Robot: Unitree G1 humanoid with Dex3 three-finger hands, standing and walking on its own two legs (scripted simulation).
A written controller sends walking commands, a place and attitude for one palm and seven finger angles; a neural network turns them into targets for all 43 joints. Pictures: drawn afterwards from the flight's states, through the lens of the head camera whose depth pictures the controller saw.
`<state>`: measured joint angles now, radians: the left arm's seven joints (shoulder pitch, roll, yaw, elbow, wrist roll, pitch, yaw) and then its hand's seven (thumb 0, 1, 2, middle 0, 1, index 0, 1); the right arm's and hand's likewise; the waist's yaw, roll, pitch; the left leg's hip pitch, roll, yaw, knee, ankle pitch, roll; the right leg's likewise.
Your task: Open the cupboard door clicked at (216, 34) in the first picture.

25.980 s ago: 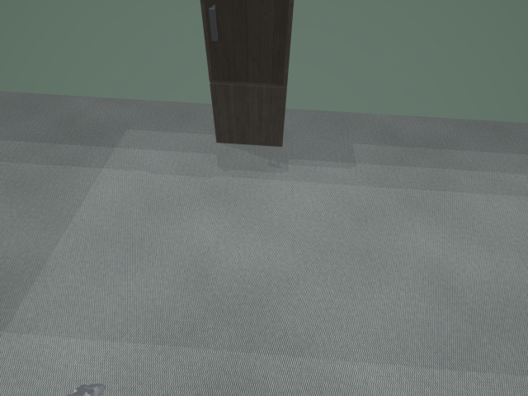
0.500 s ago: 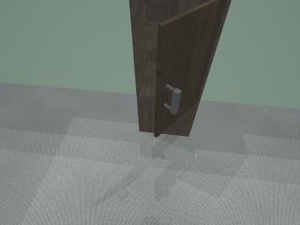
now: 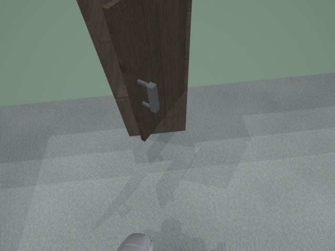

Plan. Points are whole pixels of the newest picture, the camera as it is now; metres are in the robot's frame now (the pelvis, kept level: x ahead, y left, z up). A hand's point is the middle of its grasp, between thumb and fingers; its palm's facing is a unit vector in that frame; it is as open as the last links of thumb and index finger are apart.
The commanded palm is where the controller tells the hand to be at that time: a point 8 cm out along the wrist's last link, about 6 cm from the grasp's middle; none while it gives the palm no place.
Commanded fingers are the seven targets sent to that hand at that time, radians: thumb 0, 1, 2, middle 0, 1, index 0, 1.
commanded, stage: walk to a spot facing it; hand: left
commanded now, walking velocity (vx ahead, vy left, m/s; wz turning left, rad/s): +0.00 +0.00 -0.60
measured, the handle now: (148, 96) +0.59 +0.13 -0.06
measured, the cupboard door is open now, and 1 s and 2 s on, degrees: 52 52 52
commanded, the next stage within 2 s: none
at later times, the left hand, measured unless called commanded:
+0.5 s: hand (93, 232) +0.17 +0.24 -0.17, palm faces -0.22 -0.95 -0.24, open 7.3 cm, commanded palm none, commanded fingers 0.00 0.90 0.90 -0.20 -0.30 -0.20 -0.30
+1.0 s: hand (139, 193) +0.28 +0.13 -0.18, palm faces -0.59 -0.78 -0.18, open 7.3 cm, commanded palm none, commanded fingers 0.00 0.90 0.90 -0.20 -0.30 -0.20 -0.30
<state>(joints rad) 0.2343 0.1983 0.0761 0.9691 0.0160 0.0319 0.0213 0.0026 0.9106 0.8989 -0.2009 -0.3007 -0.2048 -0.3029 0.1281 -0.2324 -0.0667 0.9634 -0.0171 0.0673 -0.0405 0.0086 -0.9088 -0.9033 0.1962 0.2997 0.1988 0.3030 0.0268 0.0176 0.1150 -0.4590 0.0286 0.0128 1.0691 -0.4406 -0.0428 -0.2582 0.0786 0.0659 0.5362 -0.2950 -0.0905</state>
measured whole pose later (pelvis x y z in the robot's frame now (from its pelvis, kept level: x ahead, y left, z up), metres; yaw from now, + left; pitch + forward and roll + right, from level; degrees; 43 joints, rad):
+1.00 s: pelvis +0.08 +0.03 -0.01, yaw -37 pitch +1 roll -2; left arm 0.13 0.25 0.07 0.89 0.02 0.08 -0.03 0.01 0.91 0.90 -0.20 -0.30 -0.21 -0.30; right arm 0.24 -0.21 -0.02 0.87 -0.03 0.00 -0.03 0.01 -0.91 -0.90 0.20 0.30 0.20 0.30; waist -0.02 -0.04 0.09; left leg -0.35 0.09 0.09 0.64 -0.31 0.01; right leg -0.46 0.04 0.05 0.99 -0.50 0.02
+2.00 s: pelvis +0.23 -0.27 -0.01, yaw -68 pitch +0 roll +0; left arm 0.06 0.20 0.06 0.92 0.01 -0.05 -0.02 0.00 0.91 0.90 -0.20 -0.30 -0.20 -0.30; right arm 0.40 -0.20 -0.04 1.09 -0.02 0.01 -0.01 0.01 -0.91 -0.90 0.20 0.30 0.20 0.30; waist -0.06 0.02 0.10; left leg -0.34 0.14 0.09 1.13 -0.45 -0.04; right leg -0.35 -0.01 -0.13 0.63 -0.29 -0.07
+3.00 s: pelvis +0.33 -0.72 +0.01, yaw -76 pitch +1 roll +0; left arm 0.27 0.17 0.05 1.10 0.02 -0.07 0.01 0.00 0.94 0.90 -0.20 -0.30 -0.21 -0.30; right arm 0.21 -0.16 -0.04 1.03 -0.02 -0.02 0.01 0.01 -0.91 -0.90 0.19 0.30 0.19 0.30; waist -0.02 -0.01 0.05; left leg -0.50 0.10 0.11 0.75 -0.26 -0.03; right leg -0.09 -0.01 -0.16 0.38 -0.30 -0.04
